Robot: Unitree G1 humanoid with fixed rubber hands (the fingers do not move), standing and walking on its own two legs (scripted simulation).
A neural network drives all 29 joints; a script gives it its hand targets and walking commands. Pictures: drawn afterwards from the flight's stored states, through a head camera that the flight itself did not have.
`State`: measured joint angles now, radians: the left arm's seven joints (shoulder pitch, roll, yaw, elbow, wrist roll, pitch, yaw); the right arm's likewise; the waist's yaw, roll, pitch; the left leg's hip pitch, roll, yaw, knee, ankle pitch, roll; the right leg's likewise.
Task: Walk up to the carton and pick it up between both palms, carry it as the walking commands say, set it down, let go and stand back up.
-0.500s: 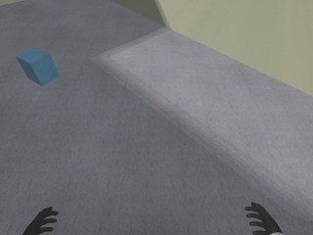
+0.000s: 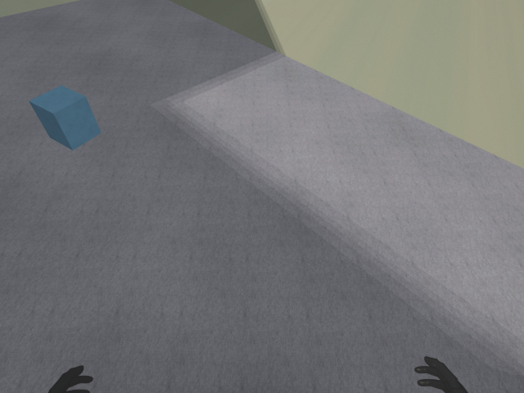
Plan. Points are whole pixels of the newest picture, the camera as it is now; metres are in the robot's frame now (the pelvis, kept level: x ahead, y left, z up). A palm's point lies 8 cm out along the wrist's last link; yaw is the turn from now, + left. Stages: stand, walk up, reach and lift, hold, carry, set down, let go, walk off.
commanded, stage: stand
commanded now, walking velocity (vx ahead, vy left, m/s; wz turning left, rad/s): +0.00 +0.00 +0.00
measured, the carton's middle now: (67, 117) +1.64 +1.07 -0.65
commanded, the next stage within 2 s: walk up in 0.08 s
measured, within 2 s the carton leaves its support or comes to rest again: neither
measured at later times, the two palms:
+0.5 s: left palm out of the picture -0.01 +0.36 -0.11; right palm (389, 360) +0.19 -0.21 -0.09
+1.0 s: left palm (19, 276) +0.35 +0.45 -0.09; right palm (309, 324) +0.26 -0.09 -0.12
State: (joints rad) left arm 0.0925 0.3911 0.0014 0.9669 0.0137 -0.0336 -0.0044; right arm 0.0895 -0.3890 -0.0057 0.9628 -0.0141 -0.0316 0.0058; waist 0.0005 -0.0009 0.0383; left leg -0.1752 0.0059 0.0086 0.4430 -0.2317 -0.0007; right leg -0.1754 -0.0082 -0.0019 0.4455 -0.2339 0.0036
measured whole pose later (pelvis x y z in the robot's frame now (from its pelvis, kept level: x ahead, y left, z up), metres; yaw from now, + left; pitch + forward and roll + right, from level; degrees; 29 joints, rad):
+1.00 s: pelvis +0.23 +0.17 +0.00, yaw +21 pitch +0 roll +0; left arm 0.00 0.23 0.04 0.82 0.02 -0.03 -0.06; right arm 0.45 -0.24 -0.05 0.98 -0.02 -0.07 0.01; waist -0.10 -0.02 0.06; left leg 0.04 0.00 -0.05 0.27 -0.30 -0.01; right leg -0.54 -0.09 -0.09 0.64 -0.12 0.07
